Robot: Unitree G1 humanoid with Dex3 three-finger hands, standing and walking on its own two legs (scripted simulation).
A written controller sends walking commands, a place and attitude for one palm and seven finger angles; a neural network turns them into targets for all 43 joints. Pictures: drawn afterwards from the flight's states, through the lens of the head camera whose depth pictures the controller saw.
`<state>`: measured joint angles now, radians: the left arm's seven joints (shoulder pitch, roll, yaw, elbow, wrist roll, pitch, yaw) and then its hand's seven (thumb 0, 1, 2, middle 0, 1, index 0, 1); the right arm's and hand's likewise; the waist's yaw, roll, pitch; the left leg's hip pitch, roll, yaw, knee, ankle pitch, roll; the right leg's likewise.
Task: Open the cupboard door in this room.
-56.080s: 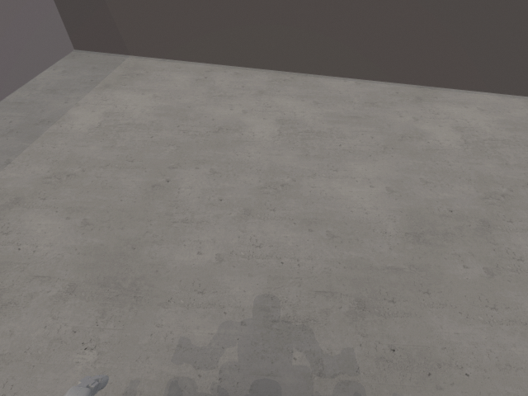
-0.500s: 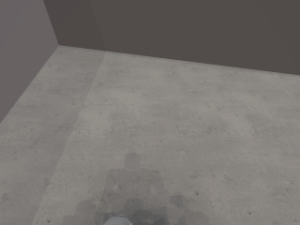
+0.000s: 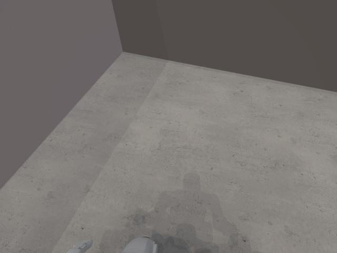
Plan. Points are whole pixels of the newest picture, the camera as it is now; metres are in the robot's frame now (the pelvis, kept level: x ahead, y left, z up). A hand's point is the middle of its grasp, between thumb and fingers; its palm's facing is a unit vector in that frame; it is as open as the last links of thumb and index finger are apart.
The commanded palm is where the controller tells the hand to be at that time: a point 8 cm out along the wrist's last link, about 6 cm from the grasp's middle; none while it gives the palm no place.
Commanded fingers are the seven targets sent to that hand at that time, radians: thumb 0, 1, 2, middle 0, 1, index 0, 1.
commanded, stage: turn to face it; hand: left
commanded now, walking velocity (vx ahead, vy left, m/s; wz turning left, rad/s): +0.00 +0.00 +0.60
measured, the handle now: out of the picture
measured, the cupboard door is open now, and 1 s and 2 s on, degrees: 46 46 46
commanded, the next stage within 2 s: none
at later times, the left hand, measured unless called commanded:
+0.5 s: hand out of the picture +0.01 +0.25 -0.17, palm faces +0.35 -0.90 -0.26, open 7.4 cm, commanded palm none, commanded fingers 0.00 0.90 0.90 -0.20 -0.30 -0.20 -0.30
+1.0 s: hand out of the picture -0.06 +0.20 -0.19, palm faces +0.63 -0.75 -0.20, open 7.4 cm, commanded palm none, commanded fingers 0.00 0.90 0.90 -0.20 -0.30 -0.20 -0.30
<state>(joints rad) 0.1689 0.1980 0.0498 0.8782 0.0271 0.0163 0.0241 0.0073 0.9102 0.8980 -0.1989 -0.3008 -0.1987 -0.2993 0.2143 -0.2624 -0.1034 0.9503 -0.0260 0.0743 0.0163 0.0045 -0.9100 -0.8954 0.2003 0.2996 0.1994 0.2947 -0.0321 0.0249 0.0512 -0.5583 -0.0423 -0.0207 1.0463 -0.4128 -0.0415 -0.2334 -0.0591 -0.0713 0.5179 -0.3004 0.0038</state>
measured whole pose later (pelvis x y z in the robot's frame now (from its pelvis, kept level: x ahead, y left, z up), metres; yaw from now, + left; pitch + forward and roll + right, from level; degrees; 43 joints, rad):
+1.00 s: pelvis +0.01 +0.01 -0.02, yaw +39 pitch +1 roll +0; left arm 0.22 0.23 0.06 0.88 0.02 0.04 0.01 0.01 0.91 0.90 -0.20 -0.30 -0.20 -0.30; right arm 0.14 -0.23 -0.07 0.90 -0.02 0.04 0.03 0.00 -0.91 -0.90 0.20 0.30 0.20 0.29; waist 0.00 -0.07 0.11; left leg -0.34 0.00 0.07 0.65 -0.31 0.03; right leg -0.33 -0.17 -0.17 0.82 -0.51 0.08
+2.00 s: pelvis +0.02 +0.00 +0.00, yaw +72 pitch +1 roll -1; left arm 0.18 0.27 0.08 0.89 0.02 0.06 0.01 0.01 0.91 0.90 -0.20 -0.30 -0.20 -0.30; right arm 0.14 -0.22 -0.04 0.89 -0.03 0.03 0.00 0.00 -0.91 -0.90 0.20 0.30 0.20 0.30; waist 0.02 -0.03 0.10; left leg -0.29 -0.03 -0.03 0.50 -0.22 0.04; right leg -0.49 -0.09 0.00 1.08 -0.41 0.09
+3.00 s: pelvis +0.04 -0.02 +0.00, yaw +106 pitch +0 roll -1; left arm 0.14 0.24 0.06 0.89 0.02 0.05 0.01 0.01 0.91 0.90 -0.20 -0.30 -0.20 -0.30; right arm 0.18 -0.20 -0.04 0.93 -0.03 0.04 0.00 0.00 -0.90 -0.90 0.20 0.30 0.20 0.30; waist -0.01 0.00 0.08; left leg -0.28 -0.04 -0.07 0.48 -0.20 0.03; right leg -0.40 -0.05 -0.01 0.83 -0.42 0.08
